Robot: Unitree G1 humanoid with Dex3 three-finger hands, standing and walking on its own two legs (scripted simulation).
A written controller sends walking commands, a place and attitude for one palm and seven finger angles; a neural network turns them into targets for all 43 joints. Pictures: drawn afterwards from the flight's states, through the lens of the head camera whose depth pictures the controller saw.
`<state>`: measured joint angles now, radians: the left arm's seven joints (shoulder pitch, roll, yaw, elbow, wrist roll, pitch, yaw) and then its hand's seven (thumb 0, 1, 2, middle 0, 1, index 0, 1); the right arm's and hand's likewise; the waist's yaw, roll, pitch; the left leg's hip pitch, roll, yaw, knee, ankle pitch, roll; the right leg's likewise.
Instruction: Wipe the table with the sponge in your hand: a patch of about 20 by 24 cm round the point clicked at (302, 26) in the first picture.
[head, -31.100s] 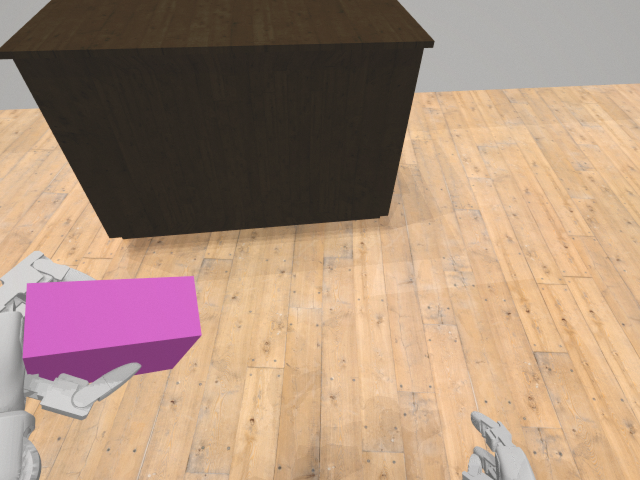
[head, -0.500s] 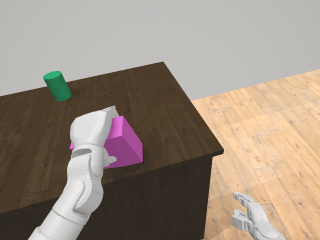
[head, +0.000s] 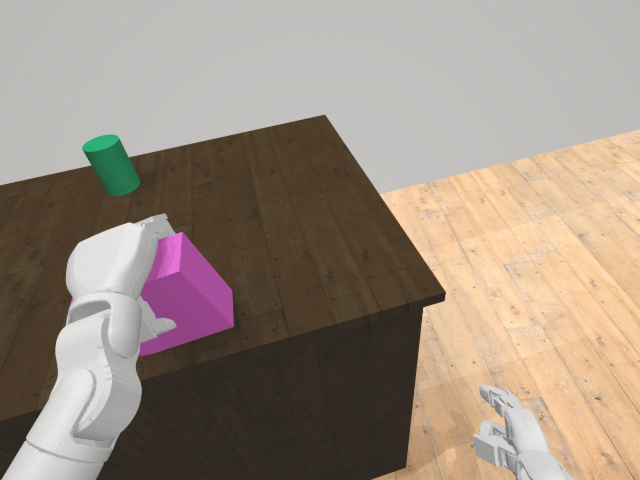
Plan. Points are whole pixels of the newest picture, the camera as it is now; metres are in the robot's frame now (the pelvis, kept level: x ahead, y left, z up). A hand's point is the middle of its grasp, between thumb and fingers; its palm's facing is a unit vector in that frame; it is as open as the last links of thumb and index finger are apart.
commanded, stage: slide back across to the middle lane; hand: left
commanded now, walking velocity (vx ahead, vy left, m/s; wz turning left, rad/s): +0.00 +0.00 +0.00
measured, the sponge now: (171, 307) +0.28 +0.23 +0.11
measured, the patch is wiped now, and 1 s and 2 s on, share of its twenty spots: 1.00 1.00 1.00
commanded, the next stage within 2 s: wipe forward along the middle lane in 0.04 s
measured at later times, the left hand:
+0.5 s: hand (134, 279) +0.29 +0.27 +0.15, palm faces +0.07 -0.03 -1.00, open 10.2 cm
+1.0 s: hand (143, 247) +0.34 +0.29 +0.15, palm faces +0.02 -0.02 -1.00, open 10.2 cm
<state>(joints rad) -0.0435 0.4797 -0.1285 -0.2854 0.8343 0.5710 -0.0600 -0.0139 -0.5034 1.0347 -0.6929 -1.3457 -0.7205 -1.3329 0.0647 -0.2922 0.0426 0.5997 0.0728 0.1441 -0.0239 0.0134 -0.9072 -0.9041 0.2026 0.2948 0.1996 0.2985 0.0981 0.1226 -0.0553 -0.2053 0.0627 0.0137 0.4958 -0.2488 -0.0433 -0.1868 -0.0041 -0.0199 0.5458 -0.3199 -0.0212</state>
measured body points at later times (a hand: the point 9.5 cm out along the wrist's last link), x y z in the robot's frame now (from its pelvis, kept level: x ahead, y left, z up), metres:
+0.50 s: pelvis -0.02 +0.01 +0.00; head -0.04 -0.05 +0.45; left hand +0.28 +0.27 +0.21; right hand +0.23 -0.19 -0.08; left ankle +0.01 +0.16 -0.73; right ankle -0.01 -0.10 -0.73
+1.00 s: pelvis +0.00 +0.01 +0.01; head -0.02 -0.03 +0.45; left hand +0.34 +0.29 +0.21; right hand +0.19 -0.22 -0.11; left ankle +0.01 +0.16 -0.73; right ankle -0.01 -0.10 -0.73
